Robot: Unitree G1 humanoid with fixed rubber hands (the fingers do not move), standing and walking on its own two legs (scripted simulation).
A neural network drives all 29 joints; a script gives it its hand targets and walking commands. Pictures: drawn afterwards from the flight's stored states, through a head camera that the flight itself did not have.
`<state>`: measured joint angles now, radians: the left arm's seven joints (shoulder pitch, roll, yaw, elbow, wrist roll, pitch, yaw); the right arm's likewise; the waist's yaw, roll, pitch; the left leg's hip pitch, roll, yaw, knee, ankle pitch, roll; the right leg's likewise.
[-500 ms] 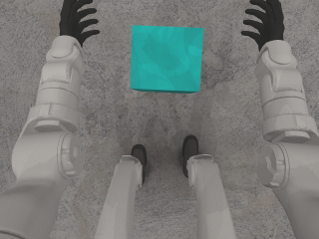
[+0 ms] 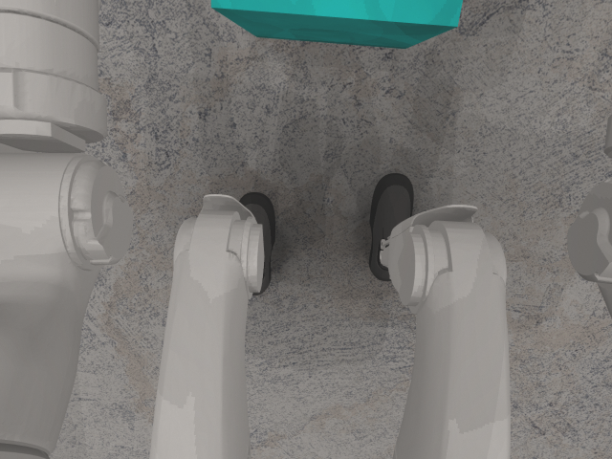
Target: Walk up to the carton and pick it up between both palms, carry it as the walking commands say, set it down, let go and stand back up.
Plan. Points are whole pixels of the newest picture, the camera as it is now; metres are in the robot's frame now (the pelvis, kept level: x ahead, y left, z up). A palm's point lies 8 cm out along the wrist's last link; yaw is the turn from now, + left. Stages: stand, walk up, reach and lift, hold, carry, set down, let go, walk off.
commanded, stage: reach and lift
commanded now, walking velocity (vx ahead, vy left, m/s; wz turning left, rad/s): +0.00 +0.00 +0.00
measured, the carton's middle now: out of the picture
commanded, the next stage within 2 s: none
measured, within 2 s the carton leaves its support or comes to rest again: neither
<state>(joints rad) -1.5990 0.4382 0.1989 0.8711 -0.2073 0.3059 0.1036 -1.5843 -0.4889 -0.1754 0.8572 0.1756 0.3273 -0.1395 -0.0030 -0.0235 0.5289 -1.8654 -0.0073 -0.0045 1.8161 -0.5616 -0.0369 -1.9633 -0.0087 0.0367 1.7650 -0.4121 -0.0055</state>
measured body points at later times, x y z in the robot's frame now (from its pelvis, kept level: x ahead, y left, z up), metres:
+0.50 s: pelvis +0.00 +0.01 -0.09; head +0.40 +0.00 +0.11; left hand +0.60 +0.19 -0.28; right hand +0.59 -0.21 -0.29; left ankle +0.11 +0.14 -0.45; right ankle +0.15 -0.12 -0.45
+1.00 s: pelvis +0.01 +0.01 -0.10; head +0.40 +0.00 +0.10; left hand +0.60 +0.18 -0.29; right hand +0.59 -0.21 -0.30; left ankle +0.11 +0.14 -0.45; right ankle +0.14 -0.12 -0.45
